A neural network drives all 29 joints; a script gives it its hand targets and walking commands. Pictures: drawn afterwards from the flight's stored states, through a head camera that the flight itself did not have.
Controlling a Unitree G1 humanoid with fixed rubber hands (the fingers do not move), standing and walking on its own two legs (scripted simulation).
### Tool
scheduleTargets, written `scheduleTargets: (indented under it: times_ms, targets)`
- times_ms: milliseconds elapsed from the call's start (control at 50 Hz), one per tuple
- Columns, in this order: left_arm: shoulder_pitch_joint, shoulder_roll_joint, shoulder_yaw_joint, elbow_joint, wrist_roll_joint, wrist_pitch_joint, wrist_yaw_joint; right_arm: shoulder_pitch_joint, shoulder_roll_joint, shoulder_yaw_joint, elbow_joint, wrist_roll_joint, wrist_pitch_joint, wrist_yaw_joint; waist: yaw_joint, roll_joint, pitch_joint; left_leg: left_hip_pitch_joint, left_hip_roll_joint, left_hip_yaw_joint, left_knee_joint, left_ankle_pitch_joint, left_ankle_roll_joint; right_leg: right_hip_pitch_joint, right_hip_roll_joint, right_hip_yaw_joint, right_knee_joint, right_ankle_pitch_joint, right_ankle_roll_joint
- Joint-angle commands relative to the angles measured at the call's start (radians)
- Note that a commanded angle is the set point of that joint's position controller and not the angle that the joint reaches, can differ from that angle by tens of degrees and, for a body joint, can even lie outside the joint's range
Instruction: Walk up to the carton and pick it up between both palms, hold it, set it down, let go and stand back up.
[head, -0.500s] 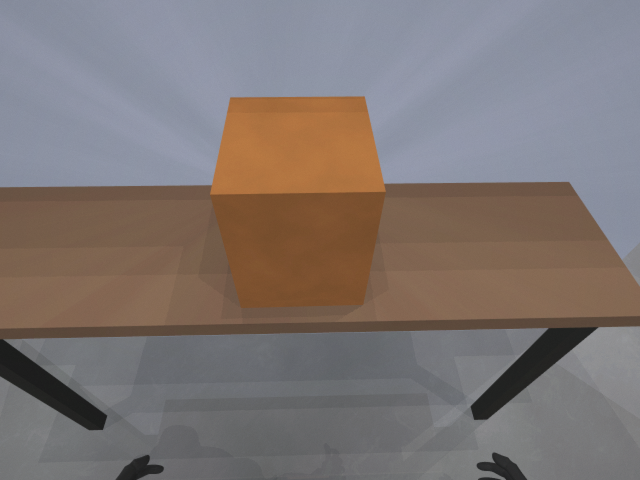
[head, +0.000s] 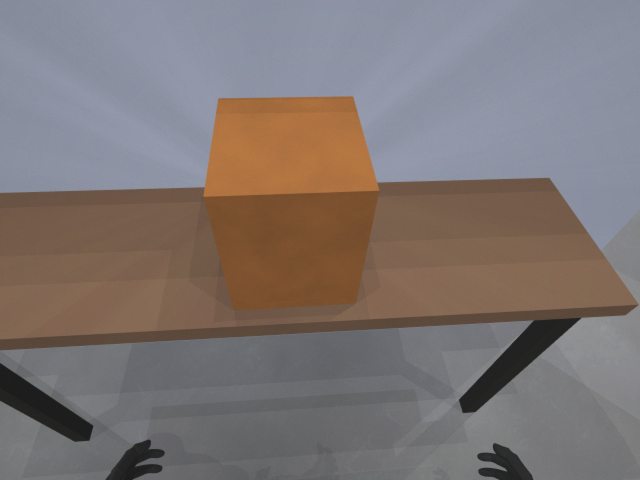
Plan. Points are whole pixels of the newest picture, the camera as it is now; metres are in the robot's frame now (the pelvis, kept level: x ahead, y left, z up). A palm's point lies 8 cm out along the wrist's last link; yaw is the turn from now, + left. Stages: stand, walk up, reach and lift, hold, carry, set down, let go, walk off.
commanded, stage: walk up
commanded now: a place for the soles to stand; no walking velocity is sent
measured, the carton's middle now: (291, 207) +0.49 +0.06 +0.05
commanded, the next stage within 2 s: stand in 0.10 s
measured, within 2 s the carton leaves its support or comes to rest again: neither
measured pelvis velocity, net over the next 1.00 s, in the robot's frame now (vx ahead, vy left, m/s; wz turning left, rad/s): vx -0.01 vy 0.00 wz -0.01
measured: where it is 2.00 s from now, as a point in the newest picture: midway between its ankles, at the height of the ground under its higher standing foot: outside the picture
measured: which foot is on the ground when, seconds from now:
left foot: down 0.00-1.00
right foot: down 0.00-1.00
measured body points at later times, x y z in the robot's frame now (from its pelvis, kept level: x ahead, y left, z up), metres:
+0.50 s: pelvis -0.01 +0.01 +0.00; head +0.00 +0.00 +0.45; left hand +0.10 +0.26 -0.11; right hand +0.08 -0.27 -0.12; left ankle +0.03 +0.11 -0.73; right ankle -0.02 -0.14 -0.73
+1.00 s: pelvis -0.01 +0.00 +0.00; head +0.01 +0.01 +0.45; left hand +0.20 +0.23 -0.08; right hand +0.15 -0.26 -0.09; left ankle +0.03 +0.12 -0.73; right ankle -0.02 -0.15 -0.73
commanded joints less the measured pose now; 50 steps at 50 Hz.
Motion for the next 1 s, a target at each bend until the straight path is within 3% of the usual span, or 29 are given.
scheduleTargets:
  times_ms: [0,160,280,320,360,540,680,700,720,740,760,780,840,880,940,980]
  targets:
    - [0.004,0.138,0.052,-0.098,0.0,-0.027,0.005,-0.019,-0.15,-0.046,-0.086,-0.002,-0.025,-0.006,-0.001,0.019,-0.061,0.119,0.102,-0.117,-0.124,0.082,0.046,-0.091,-0.064,0.075,-0.108,0.206,-0.066]
    - [0.022,0.138,0.059,-0.086,0.002,-0.027,0.002,-0.01,-0.154,-0.052,-0.081,-0.005,-0.02,-0.008,-0.001,0.007,-0.008,0.076,0.106,-0.125,-0.171,-0.108,0.043,-0.134,-0.043,0.088,-0.124,0.089,-0.062]
    - [0.033,0.132,0.058,-0.087,0.006,-0.031,0.004,0.0,-0.161,-0.053,-0.078,-0.005,-0.025,-0.007,-0.002,0.02,-0.032,0.097,0.112,-0.116,-0.154,-0.057,0.044,-0.122,-0.047,0.088,-0.114,0.14,-0.062]
    - [0.034,0.135,0.059,-0.087,0.005,-0.032,0.005,0.02,-0.156,-0.051,-0.073,-0.006,-0.025,-0.007,-0.009,-0.009,-0.066,0.119,0.115,-0.114,-0.144,-0.049,0.046,-0.111,-0.047,0.096,-0.107,0.145,-0.064]
    - [0.039,0.13,0.059,-0.089,0.005,-0.029,0.005,0.008,-0.159,-0.052,-0.074,-0.007,-0.022,-0.008,-0.003,0.011,-0.051,0.107,0.118,-0.119,-0.156,-0.093,0.049,-0.124,-0.041,0.099,-0.103,0.111,-0.066]
    - [0.036,0.139,0.06,-0.085,0.006,-0.028,0.006,0.038,-0.158,-0.049,-0.063,-0.001,-0.021,-0.01,-0.008,-0.018,-0.024,0.095,0.12,-0.108,-0.155,-0.058,0.045,-0.137,-0.039,0.105,-0.099,0.148,-0.065]
    - [0.037,0.139,0.057,-0.087,0.005,-0.03,0.008,0.03,-0.16,-0.05,-0.064,-0.003,-0.02,-0.009,-0.003,0.011,-0.036,0.118,0.117,-0.088,-0.143,-0.045,0.047,-0.136,-0.036,0.112,-0.097,0.164,-0.061]
    - [-0.465,0.161,0.025,-0.036,-0.012,0.123,0.034,-0.437,-0.059,-0.142,0.04,-0.107,-0.179,0.023,0.027,0.048,0.021,0.006,0.008,-0.013,-0.046,-0.16,-0.027,-0.319,-0.015,-0.157,-0.016,-0.137,-0.097]
    - [-0.396,0.134,-0.005,-0.055,-0.008,0.182,0.059,-0.312,-0.095,-0.156,0.068,-0.108,-0.22,0.05,0.004,0.024,0.083,0.09,0.0,-0.044,-0.038,-0.212,-0.034,-0.405,-0.021,-0.17,-0.039,-0.209,-0.106]
    - [-0.416,0.123,-0.006,-0.102,0.002,0.207,0.065,-0.294,-0.096,-0.158,0.057,-0.098,-0.229,0.057,0.006,0.013,0.057,0.145,0.006,-0.06,-0.023,-0.223,-0.034,-0.447,-0.027,-0.184,-0.045,-0.209,-0.105]
    - [-0.384,0.111,-0.004,-0.121,0.003,0.226,0.059,-0.247,-0.098,-0.158,0.04,-0.097,-0.24,0.05,-0.003,-0.035,0.028,0.216,0.002,-0.055,0.009,-0.177,-0.029,-0.467,-0.035,-0.175,-0.065,-0.165,-0.104]
    - [-0.351,0.107,0.006,-0.176,0.001,0.243,0.048,-0.193,-0.105,-0.161,0.027,-0.09,-0.241,0.039,-0.006,-0.047,-0.021,0.266,0.006,-0.054,0.013,-0.134,-0.022,-0.433,-0.034,-0.169,-0.078,-0.085,-0.094]
    - [-0.233,0.094,0.049,-0.302,0.029,0.28,0.03,-0.083,-0.127,-0.17,0.037,-0.034,-0.242,0.021,-0.008,-0.001,-0.206,0.402,-0.005,-0.049,0.014,0.187,-0.046,-0.22,0.007,-0.188,-0.074,0.29,-0.066]
    - [-0.182,0.103,0.076,-0.332,0.044,0.271,0.027,-0.046,-0.122,-0.142,0.031,-0.011,-0.245,0.012,-0.021,-0.018,-0.248,0.45,-0.028,-0.052,-0.008,0.283,-0.048,-0.142,0.017,-0.183,-0.102,0.4,-0.043]
    - [-0.162,0.094,0.085,-0.319,0.047,0.255,0.026,-0.046,-0.098,-0.103,-0.001,0.004,-0.243,0.001,-0.015,-0.003,-0.189,0.448,-0.055,-0.051,-0.07,0.293,-0.047,-0.103,0.014,-0.166,-0.155,0.429,-0.029]
    - [-0.2,0.112,0.093,-0.293,0.026,0.243,0.023,-0.07,-0.061,-0.084,-0.057,-0.009,-0.232,-0.009,-0.012,-0.033,-0.119,0.394,-0.071,-0.034,-0.119,0.177,-0.033,-0.1,-0.003,-0.142,-0.203,0.334,-0.021]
